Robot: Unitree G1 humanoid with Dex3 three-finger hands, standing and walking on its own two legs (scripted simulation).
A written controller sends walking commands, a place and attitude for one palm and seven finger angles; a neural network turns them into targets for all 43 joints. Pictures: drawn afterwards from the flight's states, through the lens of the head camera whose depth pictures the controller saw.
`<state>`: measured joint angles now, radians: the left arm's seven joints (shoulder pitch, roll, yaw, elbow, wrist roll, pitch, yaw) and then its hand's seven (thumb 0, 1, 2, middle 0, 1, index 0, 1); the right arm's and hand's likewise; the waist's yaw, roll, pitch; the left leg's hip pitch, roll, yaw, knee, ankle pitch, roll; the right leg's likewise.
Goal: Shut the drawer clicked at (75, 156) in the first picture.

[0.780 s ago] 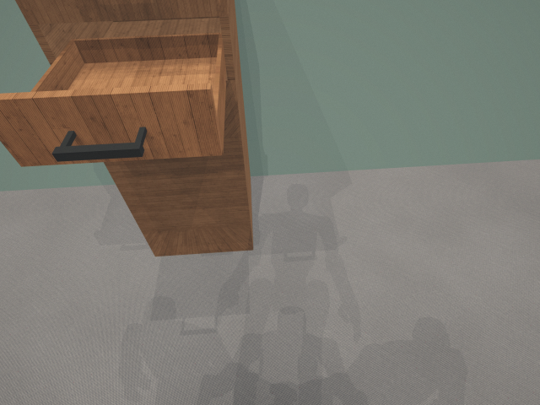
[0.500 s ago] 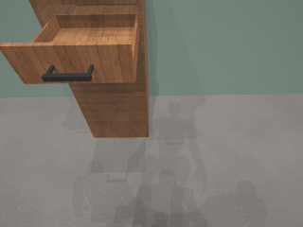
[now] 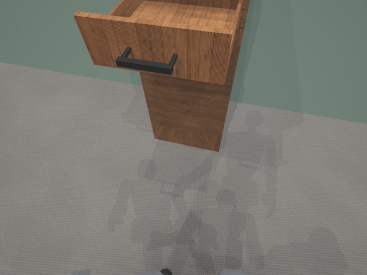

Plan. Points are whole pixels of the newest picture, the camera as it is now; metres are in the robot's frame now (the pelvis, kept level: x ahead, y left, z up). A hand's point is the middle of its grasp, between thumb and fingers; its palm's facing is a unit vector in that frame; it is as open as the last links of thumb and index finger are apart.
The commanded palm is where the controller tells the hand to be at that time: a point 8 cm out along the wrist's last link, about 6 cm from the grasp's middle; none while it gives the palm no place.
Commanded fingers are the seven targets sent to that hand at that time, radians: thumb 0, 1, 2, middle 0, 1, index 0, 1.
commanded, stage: stand and wait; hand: left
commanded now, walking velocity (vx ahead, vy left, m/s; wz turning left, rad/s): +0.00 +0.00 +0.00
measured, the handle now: (147, 60) +0.58 +0.12 +0.13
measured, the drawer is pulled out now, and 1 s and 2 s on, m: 0.30 0.30 0.30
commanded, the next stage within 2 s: turn or walk to find it in 0.14 s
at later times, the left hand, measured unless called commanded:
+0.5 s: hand out of the picture +0.01 +0.14 -0.18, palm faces +0.10 -0.98 -0.18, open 7.3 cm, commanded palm none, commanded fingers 0.00 0.90 0.90 -0.20 -0.30 -0.20 -0.30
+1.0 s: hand out of the picture +0.05 +0.16 -0.17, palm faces +0.03 -0.98 -0.22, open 7.4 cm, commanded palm none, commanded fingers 0.00 0.90 0.90 -0.20 -0.30 -0.20 -0.30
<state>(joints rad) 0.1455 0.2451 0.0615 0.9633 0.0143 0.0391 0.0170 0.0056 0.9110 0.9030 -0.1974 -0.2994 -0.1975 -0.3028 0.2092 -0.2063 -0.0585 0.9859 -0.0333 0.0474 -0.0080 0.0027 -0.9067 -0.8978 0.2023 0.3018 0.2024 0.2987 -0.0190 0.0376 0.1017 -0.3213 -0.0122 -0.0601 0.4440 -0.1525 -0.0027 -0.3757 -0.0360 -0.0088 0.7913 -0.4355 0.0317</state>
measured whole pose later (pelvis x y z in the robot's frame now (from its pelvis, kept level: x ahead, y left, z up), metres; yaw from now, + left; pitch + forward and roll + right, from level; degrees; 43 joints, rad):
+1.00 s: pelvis +0.02 -0.02 +0.01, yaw +1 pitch -1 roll +0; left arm 0.21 0.17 0.01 1.12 0.00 0.00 0.03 0.00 0.91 0.90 -0.20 -0.30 -0.20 -0.30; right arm 0.29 -0.14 -0.01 1.16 -0.01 0.02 -0.03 0.00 -0.91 -0.90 0.20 0.30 0.20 0.30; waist -0.02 0.01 0.06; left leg -0.12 0.03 0.04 0.38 -0.23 -0.02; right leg -0.10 0.00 -0.03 0.38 -0.26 -0.01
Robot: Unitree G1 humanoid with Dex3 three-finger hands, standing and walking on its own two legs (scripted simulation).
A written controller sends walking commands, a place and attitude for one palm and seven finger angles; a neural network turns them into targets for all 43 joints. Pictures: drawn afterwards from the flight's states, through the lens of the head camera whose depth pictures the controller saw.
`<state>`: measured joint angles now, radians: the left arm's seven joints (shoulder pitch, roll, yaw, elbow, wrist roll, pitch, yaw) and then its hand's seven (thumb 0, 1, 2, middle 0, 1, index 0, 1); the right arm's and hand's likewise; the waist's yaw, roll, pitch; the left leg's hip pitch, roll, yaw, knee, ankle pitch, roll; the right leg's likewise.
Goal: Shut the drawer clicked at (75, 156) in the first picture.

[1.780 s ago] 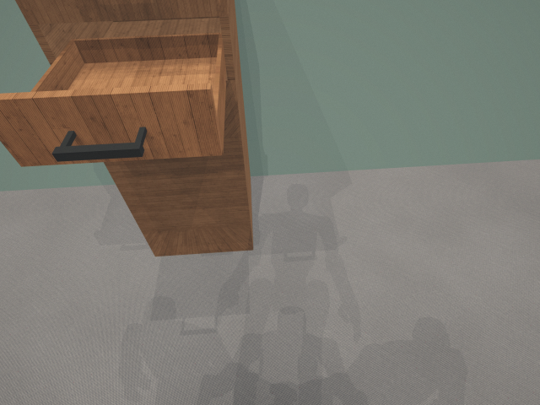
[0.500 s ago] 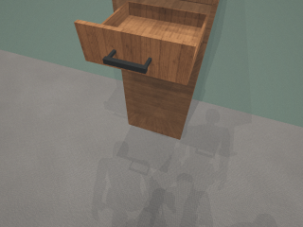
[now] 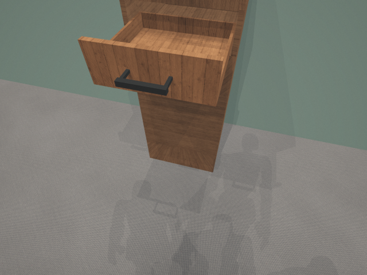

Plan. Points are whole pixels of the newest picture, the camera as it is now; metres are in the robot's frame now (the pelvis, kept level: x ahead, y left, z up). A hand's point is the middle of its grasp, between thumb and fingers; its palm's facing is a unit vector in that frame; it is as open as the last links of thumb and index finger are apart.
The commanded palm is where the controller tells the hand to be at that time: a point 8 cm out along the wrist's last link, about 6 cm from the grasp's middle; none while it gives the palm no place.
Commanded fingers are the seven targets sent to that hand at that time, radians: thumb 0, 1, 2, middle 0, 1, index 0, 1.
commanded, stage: look at it before walking up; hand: left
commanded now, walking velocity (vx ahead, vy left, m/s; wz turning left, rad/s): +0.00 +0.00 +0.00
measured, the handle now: (144, 81) +0.56 +0.13 +0.12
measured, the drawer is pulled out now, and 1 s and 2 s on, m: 0.30 0.30 0.30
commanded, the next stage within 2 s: turn to face it in 0.16 s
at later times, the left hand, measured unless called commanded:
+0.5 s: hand out of the picture -0.01 +0.18 -0.18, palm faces +0.00 -0.98 -0.20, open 7.4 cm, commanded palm none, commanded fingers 0.00 0.90 0.90 -0.20 -0.30 -0.20 -0.30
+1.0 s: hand out of the picture +0.08 +0.19 -0.18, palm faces -0.12 -0.97 -0.23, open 7.4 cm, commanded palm none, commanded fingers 0.00 0.90 0.90 -0.20 -0.30 -0.20 -0.30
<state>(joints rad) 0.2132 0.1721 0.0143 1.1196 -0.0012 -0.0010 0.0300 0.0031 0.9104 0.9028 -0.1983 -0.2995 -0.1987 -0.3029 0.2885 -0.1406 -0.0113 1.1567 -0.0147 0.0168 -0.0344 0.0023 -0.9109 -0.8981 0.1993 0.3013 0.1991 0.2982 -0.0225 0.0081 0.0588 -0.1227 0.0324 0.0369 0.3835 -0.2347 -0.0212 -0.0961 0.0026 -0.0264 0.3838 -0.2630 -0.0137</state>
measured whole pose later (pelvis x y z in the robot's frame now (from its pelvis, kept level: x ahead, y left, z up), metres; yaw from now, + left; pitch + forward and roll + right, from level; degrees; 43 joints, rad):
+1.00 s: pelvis -0.03 +0.00 -0.01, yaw -10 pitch +0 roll +0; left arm 0.15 0.23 0.07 1.00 0.01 0.06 0.01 0.00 0.91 0.90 -0.20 -0.30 -0.20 -0.30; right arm 0.16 -0.21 -0.04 0.99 -0.02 0.02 -0.04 0.00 -0.91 -0.90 0.20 0.30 0.20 0.30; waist -0.01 -0.03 0.10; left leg -0.21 0.03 0.06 0.51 -0.28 0.00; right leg -0.34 0.06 0.09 0.73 -0.42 -0.01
